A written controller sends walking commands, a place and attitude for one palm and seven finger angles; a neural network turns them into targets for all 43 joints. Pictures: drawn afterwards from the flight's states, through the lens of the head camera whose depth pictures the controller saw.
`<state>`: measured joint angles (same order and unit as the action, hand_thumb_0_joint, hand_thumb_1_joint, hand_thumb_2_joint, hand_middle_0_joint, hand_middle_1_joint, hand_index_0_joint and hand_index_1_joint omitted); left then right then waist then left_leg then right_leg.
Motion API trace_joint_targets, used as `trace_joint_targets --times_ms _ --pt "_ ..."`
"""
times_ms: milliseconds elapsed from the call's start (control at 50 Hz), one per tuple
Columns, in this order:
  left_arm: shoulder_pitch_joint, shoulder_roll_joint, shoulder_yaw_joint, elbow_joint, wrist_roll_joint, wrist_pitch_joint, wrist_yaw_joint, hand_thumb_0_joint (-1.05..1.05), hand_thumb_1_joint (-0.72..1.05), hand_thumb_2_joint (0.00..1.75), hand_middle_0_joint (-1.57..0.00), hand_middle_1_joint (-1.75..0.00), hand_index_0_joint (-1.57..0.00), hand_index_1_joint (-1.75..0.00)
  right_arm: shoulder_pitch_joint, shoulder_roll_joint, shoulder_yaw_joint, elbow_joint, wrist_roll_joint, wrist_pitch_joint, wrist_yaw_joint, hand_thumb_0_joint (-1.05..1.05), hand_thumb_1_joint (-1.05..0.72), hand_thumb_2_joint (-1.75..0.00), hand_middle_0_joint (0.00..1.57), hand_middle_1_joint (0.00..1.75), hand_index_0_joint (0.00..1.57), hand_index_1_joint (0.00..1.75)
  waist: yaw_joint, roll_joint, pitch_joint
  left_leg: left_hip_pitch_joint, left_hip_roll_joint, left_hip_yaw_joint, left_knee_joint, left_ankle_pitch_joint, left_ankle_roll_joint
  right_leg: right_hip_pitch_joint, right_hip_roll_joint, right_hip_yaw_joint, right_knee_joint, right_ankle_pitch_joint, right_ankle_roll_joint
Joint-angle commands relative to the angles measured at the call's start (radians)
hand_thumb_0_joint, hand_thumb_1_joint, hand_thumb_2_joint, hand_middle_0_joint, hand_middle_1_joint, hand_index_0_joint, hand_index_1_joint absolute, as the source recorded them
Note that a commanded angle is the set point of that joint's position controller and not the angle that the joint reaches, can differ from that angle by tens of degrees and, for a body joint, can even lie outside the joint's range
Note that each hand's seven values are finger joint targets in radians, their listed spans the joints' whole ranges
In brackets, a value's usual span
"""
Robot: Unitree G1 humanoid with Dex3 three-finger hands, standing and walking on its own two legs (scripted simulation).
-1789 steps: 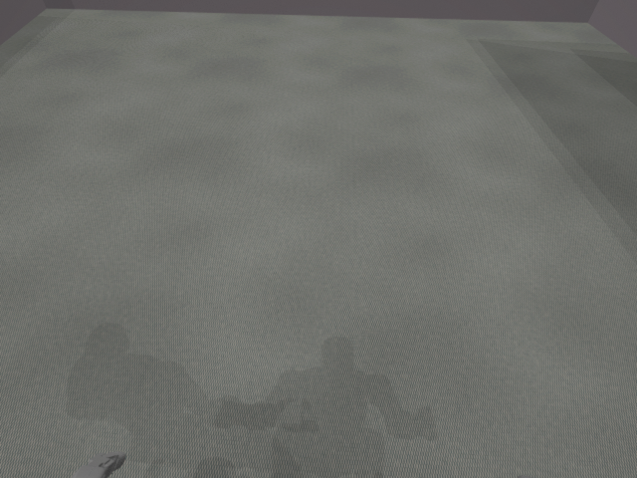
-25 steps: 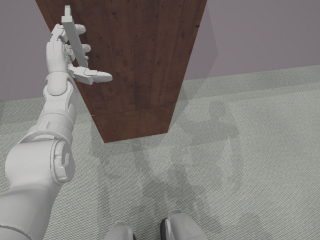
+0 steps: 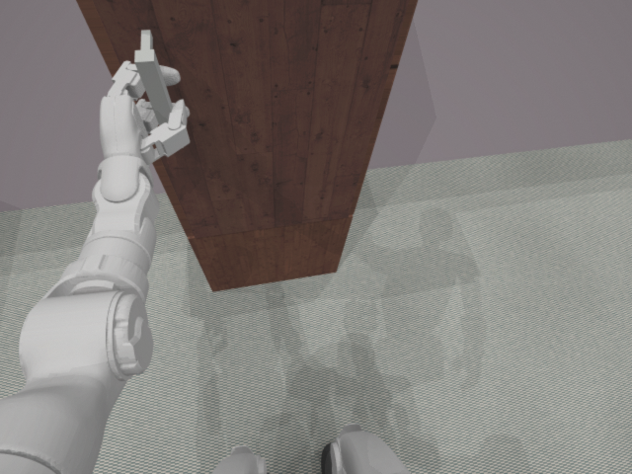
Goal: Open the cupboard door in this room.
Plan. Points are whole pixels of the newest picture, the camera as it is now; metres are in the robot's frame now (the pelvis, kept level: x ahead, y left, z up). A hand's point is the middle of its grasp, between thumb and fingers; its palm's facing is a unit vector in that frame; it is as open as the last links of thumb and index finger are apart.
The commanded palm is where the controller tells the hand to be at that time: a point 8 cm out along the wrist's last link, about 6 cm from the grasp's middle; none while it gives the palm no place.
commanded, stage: close the thumb around the handle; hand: left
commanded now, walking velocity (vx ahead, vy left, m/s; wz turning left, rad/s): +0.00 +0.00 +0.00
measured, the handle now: (162, 94) +0.58 +0.14 +0.10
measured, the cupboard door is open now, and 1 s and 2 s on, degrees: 0 37 42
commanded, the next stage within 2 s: pull the door open along its arc in 0.10 s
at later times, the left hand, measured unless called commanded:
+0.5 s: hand (188, 145) +0.50 +0.11 +0.09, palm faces +0.08 -1.00 -0.01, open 5.7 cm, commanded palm +0.44 +0.15 +0.09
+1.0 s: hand (283, 240) +0.36 +0.01 +0.10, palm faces +0.29 -0.96 -0.02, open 6.2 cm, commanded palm +0.28 +0.04 +0.09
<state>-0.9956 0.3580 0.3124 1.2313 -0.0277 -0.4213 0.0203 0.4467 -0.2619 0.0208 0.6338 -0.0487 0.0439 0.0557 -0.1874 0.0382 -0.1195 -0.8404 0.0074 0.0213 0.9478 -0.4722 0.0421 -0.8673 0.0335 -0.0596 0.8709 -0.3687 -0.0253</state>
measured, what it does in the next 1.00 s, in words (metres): stands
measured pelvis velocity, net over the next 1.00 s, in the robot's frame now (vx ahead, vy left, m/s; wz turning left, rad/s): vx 0.01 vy -0.02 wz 0.02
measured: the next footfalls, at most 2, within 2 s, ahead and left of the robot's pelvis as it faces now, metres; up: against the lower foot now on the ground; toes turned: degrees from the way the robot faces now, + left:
none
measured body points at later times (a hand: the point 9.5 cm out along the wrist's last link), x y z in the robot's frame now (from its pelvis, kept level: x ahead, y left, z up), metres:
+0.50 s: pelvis +0.00 -0.01 +0.01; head +0.10 -0.01 +0.44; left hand +0.49 +0.16 +0.09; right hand -0.01 -0.26 -0.11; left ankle -0.02 +0.09 -0.68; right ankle +0.02 -0.11 -0.68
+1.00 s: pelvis +0.01 -0.02 +0.02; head +0.04 -0.04 +0.46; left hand +0.34 +0.06 +0.10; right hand +0.19 -0.23 -0.09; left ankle -0.02 +0.09 -0.68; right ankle +0.02 -0.11 -0.68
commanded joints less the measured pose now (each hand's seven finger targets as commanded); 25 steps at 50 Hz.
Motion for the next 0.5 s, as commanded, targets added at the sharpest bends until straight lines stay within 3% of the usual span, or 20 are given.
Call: trace_joint_targets --times_ms 0,20,60,80,140,200,300,340,380,440,480 --pt "-0.493 0.165 0.008 -0.230 0.002 -0.087 0.015 0.00 0.90 0.90 -0.40 -1.35 -0.40 -1.35 0.179 -0.171 -0.067 -0.028 -0.005 -0.011 -0.014 0.00 -0.90 -0.90 0.20 0.30 0.20 0.30 -0.026 0.072 -0.432 0.313 0.003 -0.085 -0.078 0.481 -0.030 0.188 0.019 0.023 -0.052 0.342 0.000" --pt "-0.492 0.180 0.019 -0.227 0.005 -0.087 0.023 0.00 0.90 0.90 -0.40 -1.35 -0.40 -1.35 0.174 -0.173 -0.066 -0.030 -0.006 -0.011 -0.014 0.00 -0.90 -0.90 0.20 0.30 0.20 0.30 -0.019 0.083 -0.446 0.310 0.001 -0.085 -0.077 0.474 -0.033 0.191 0.018 0.026 -0.050 0.336 0.002" --pt "-0.479 0.212 0.045 -0.194 0.014 -0.077 0.040 0.00 0.90 0.90 -0.40 -1.35 -0.40 -1.35 0.171 -0.175 -0.063 -0.032 -0.006 -0.011 -0.016 0.00 -0.90 -0.90 0.20 0.30 0.20 0.30 -0.018 0.045 -0.435 0.262 -0.004 -0.076 -0.079 0.429 -0.025 0.216 0.016 0.031 -0.052 0.328 0.003" --pt "-0.496 0.190 0.018 -0.196 0.023 -0.074 0.045 0.00 0.90 0.90 -0.40 -1.35 -0.40 -1.35 0.166 -0.173 -0.062 -0.034 -0.006 -0.011 -0.016 0.00 -0.90 -0.90 0.20 0.30 0.20 0.30 -0.030 0.052 -0.426 0.255 -0.006 -0.072 -0.080 0.411 -0.023 0.208 0.014 0.032 -0.054 0.322 0.006" --pt "-0.502 0.191 0.014 -0.215 0.035 -0.082 0.048 0.00 0.90 0.90 -0.40 -1.35 -0.40 -1.35 0.167 -0.173 -0.063 -0.034 -0.007 -0.014 -0.016 0.00 -0.90 -0.90 0.20 0.30 0.20 0.30 -0.024 0.074 -0.456 0.277 -0.005 -0.076 -0.076 0.430 -0.026 0.207 0.013 0.032 -0.048 0.329 0.003" --pt "-0.496 0.157 -0.010 -0.193 0.030 -0.075 0.042 0.00 0.90 0.90 -0.40 -1.35 -0.40 -1.35 0.167 -0.173 -0.064 -0.036 -0.006 -0.016 -0.019 0.00 -0.90 -0.90 0.20 0.30 0.20 0.30 -0.036 0.045 -0.446 0.268 -0.005 -0.077 -0.078 0.399 -0.021 0.201 0.013 0.032 -0.056 0.311 0.004" --pt "-0.391 0.151 0.001 -0.251 0.005 -0.073 0.021 0.00 0.90 0.90 -0.40 -1.35 -0.40 -1.35 0.157 -0.171 -0.065 -0.060 -0.001 -0.017 -0.017 0.00 -0.90 -0.90 0.20 0.30 0.20 0.30 0.009 0.067 -0.512 0.293 -0.010 -0.062 -0.088 0.437 -0.023 0.273 0.015 0.036 -0.055 0.361 -0.001" --pt "-0.337 0.136 -0.002 -0.281 -0.010 -0.070 0.012 0.00 0.90 0.90 -0.40 -1.35 -0.40 -1.35 0.148 -0.166 -0.067 -0.066 0.004 -0.015 -0.015 0.00 -0.90 -0.90 0.20 0.30 0.20 0.30 0.021 0.039 -0.510 0.288 -0.009 -0.052 -0.094 0.449 -0.021 0.309 0.016 0.038 -0.064 0.390 0.002" --pt "-0.250 0.110 -0.012 -0.297 -0.025 -0.058 0.003 0.00 0.90 0.90 -0.40 -1.35 -0.40 -1.35 0.133 -0.163 -0.067 -0.085 0.011 -0.012 -0.013 0.00 -0.90 -0.90 0.20 0.30 0.20 0.30 0.036 -0.006 -0.471 0.247 -0.013 -0.038 -0.112 0.410 -0.016 0.355 0.018 0.042 -0.080 0.391 0.002" --pt "-0.118 0.069 -0.025 -0.380 -0.046 -0.050 -0.001 0.00 0.90 0.90 -0.40 -1.35 -0.40 -1.35 0.106 -0.154 -0.070 -0.112 0.021 -0.011 -0.009 0.00 -0.90 -0.90 0.20 0.30 0.20 0.30 0.071 0.001 -0.463 0.247 -0.018 -0.019 -0.131 0.429 -0.014 0.408 0.017 0.045 -0.091 0.431 -0.001" --pt "-0.029 0.026 -0.050 -0.434 -0.057 -0.039 -0.001 0.00 0.90 0.90 -0.40 -1.35 -0.40 -1.35 0.088 -0.146 -0.073 -0.125 0.029 -0.012 -0.006 0.00 -0.90 -0.90 0.20 0.30 0.20 0.30 0.081 -0.032 -0.427 0.235 -0.020 -0.009 -0.146 0.421 -0.011 0.442 0.016 0.045 -0.104 0.452 -0.001"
